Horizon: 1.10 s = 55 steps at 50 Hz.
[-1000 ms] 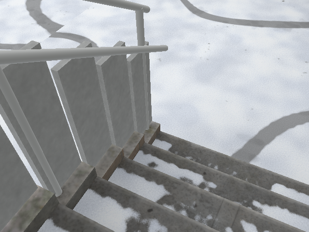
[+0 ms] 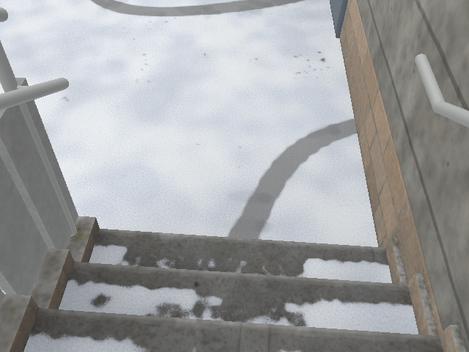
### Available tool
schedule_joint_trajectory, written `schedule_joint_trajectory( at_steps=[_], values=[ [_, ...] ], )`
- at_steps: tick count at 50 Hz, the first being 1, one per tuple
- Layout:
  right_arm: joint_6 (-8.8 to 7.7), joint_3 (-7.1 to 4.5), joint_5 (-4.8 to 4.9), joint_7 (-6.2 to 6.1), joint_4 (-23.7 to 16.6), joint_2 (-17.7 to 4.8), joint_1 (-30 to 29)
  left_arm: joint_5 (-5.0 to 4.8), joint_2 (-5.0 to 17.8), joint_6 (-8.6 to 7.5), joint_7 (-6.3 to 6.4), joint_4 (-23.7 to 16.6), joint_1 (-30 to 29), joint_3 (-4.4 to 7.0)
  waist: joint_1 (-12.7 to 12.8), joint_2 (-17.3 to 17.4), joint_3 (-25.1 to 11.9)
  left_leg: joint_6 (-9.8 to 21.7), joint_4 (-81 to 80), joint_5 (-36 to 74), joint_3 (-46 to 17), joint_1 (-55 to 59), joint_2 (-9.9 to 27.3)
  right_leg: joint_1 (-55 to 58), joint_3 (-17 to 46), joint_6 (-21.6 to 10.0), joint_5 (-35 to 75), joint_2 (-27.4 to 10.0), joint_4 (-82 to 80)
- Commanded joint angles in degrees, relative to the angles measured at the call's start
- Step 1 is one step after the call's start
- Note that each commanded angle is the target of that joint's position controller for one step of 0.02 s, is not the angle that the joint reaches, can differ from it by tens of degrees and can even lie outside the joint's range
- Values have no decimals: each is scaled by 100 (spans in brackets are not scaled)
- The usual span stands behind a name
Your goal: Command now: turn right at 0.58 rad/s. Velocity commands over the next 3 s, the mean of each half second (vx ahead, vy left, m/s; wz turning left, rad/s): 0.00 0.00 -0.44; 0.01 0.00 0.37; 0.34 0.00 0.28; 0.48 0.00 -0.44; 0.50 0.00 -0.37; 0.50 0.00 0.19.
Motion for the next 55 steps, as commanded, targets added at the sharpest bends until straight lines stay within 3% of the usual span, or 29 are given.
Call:
schedule_joint_trajectory(
  at_steps=[1,6,7,8,9,10,12,13,16,20,21,26,28,31,34,39,40,41,42,43,44,45,46,47,48,50,51,53,55],
  values=[
    [-151,-410,-59,-103,-152,-1222,309,24,113,61,150,-494,-407,-36,-208,971,-10,1258,-799,1930,-1541,931,1970,57,-349,-133,-417,-85,-1326],
    [-160,-484,-95,-136,-230,-1147,-347,-228,486,-96,332,-45,425,315,297,692,-144,573,130,400,-1164,218,1930,2326,-463,-788,933,557,-3514],
    [-178,-369,-120,-59,-274,-685,-382,-164,740,-214,401,168,1087,472,619,-184,-500,143,1570,-444,-444,-762,1239,3775,145,-1180,3004,224,-3947],
    [-225,-240,-51,-54,-1029,-202,-563,-70,1705,-380,458,40,1686,659,539,-1442,-1173,-378,3359,-3106,-204,-2673,-52,5356,2687,-2709,5603,-1505,-3996],
    [-191,-264,224,-69,-1148,-449,-1059,217,1538,-515,227,151,2112,672,1080,-27,-565,-432,3408,-2950,-1583,-3601,-395,5262,3116,-2849,5136,-1831,-4198],
    [-140,-255,329,-127,-1173,-485,-1185,108,1258,-557,61,155,1724,641,971,-166,-86,-473,3755,-2604,-1846,-3936,-389,4826,2833,-2839,4825,-1749,-4200],
    [-41,-378,85,-246,-769,-952,-556,-353,884,-447,-136,6,655,534,238,-318,9,-481,4463,-1863,-1676,-3374,-120,3474,1853,-2496,4766,-1331,-4011],
    [25,-326,-59,-219,-577,-849,-202,-355,814,-363,-175,-137,332,520,1,-202,82,-493,4628,-1321,-1667,-2793,-76,2520,1595,-2251,4530,-1100,-4011],
    [114,-43,-77,194,-150,-260,637,-9,577,-308,-97,-236,68,365,-142,49,-158,-599,5171,482,-1620,-1991,-233,1467,1197,-1910,3909,-559,-3866],
    [209,-39,-177,683,141,-513,952,-255,421,-337,-217,-195,-540,16,-273,-106,22,-845,5055,863,-1497,-974,0,138,1000,-1662,2541,-270,-3453],
    [237,-50,-76,616,-28,-491,453,-469,267,-357,-268,-179,-438,-69,-104,-72,112,-1025,3850,200,-1577,-1415,216,692,1257,-1562,2175,-361,-3488],
    [144,75,323,516,509,-555,354,-797,875,-281,-799,20,-282,-112,143,-57,-67,-1054,977,904,-1362,173,65,1719,1670,-829,2181,-279,-3437],
    [73,-20,70,334,142,-1121,-714,-615,1478,-156,-432,-136,207,219,949,274,-97,-419,714,117,-1339,-685,-255,2611,1339,-1106,436,-85,-3669],
    [-15,127,185,-3,71,-464,-552,-392,1202,-244,133,-337,168,315,944,224,65,-149,1108,413,-1598,-1553,-165,3183,1838,-2361,1465,-948,-3699],
    [-10,206,-77,-120,167,-241,-70,-282,962,-233,441,-256,933,362,1028,-487,226,-380,2678,-1156,-1347,-2472,-124,3589,2542,-3193,3029,-1998,-4217],
    [238,425,-262,202,107,159,-12,-96,807,-345,594,-651,-506,454,481,-79,301,-539,2473,-384,-814,-899,-18,1807,524,-1925,1592,-1068,-4535],
    [213,385,-329,320,183,170,607,212,863,-372,594,-837,-942,458,203,-218,80,-461,3879,675,-858,430,-176,553,133,-1693,1358,-1004,-4161],
    [227,288,-252,388,45,-53,531,111,917,-436,570,-965,-1269,518,2,-100,228,-407,3016,541,-1084,-162,-16,874,103,-1607,915,-994,-4047],
    [235,214,-183,434,-74,-284,174,-184,1037,-449,593,-798,-816,589,334,-50,441,-389,1905,-226,-560,-482,-175,1350,40,-1633,425,-991,-4047],
    [192,168,-121,437,-127,-340,111,-234,1174,-465,602,-599,-472,644,476,-205,560,-329,1470,-234,-407,-168,-286,1359,195,-1565,190,-1147,-3829],
    [129,77,-14,396,5,-432,480,-128,1233,-458,560,-519,-452,659,350,-90,444,-243,796,356,-476,488,-443,1217,252,-1502,-119,-1242,-3356],
    [23,-117,-43,285,176,-729,1061,36,836,-510,503,-554,-394,565,184,390,142,-45,302,1298,-851,1466,-536,770,-81,-1208,-592,-945,-2179],
    [-101,-393,-157,28,59,-1862,1739,36,-17,-549,417,-1026,-122,340,259,2105,-752,1602,-240,4639,-3517,3033,1108,-636,-642,-512,-2790,266,215],
    [-191,-405,-390,221,-92,-1971,2258,-395,172,-547,477,-1310,-437,323,-275,819,-977,2110,-449,5343,-4790,3666,1924,-1607,1020,-348,-2997,945,520],
    [-220,-420,-384,405,-70,-1590,1963,-583,447,-479,487,-1387,-844,392,-461,566,-120,2006,-703,3386,-4834,3017,1900,-2344,1460,-185,-2405,836,722],
    [-123,-220,198,630,36,-838,1038,-141,840,-312,503,-869,-249,446,221,582,295,1717,-912,-486,-4108,1484,1231,-2229,1042,-324,-1376,266,1378],
    [-51,-117,238,664,-74,-600,500,72,794,-260,437,-579,125,387,497,512,616,1589,-1074,-1739,-3855,244,933,-1709,993,-385,-917,74,1251],
    [-56,-2,-50,571,88,-437,191,203,178,-186,172,-287,706,80,712,468,536,1360,-1147,-1920,-3469,-1016,415,-776,785,-467,284,151,1629],
    [-195,34,-98,380,268,-510,277,41,193,-176,-52,-255,681,-24,576,416,388,1359,-985,-1636,-3196,-1189,208,-674,604,-433,656,180,1709]
  ],
)
Next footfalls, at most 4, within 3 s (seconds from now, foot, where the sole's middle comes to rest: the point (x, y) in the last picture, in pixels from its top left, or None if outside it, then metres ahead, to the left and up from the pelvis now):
0.12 right None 0.01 -0.14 -0.77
0.50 left None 0.06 0.08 -0.77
0.90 left None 0.07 0.11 -0.77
1.58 right None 0.33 -0.05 -0.94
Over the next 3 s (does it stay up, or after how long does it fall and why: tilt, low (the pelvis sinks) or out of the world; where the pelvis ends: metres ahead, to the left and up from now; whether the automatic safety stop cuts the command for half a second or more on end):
stays up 1.01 -0.06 -0.56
